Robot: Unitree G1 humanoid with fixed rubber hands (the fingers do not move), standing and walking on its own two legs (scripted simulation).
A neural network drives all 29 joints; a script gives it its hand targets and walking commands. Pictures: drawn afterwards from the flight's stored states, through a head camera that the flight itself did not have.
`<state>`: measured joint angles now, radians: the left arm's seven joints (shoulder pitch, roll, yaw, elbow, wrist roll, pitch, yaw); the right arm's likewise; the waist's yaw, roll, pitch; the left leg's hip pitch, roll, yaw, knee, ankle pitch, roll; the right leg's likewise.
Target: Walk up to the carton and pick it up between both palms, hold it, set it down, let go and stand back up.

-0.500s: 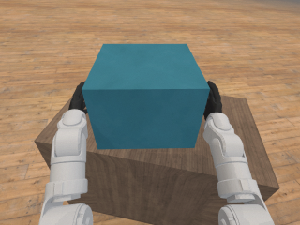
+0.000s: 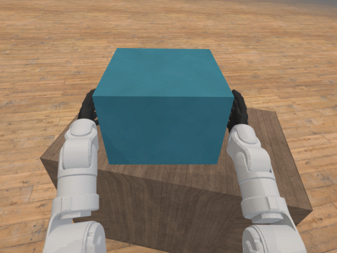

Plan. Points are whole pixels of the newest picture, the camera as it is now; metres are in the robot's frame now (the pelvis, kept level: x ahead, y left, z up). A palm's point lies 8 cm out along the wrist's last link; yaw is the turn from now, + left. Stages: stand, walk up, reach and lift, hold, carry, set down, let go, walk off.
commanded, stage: hold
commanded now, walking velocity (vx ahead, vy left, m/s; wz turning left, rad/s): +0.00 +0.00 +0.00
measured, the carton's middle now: (163, 102) +0.43 +0.01 +0.18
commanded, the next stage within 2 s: set down in 0.62 s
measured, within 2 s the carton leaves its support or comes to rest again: neither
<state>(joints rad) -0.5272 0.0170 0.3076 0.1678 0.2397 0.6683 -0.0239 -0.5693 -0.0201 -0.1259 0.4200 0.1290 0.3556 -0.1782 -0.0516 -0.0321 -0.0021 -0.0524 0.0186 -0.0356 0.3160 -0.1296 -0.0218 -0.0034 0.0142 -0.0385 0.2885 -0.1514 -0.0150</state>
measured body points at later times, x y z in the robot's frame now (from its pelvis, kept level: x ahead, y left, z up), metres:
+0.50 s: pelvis +0.00 +0.00 +0.00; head -0.05 +0.03 +0.45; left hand +0.36 +0.19 +0.16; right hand +0.37 -0.16 +0.17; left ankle +0.04 +0.13 -0.75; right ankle +0.02 -0.11 -0.75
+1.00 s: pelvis +0.02 +0.00 +0.00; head -0.03 +0.02 +0.45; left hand +0.38 +0.18 +0.14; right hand +0.38 -0.16 +0.15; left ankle +0.04 +0.13 -0.75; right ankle +0.02 -0.11 -0.75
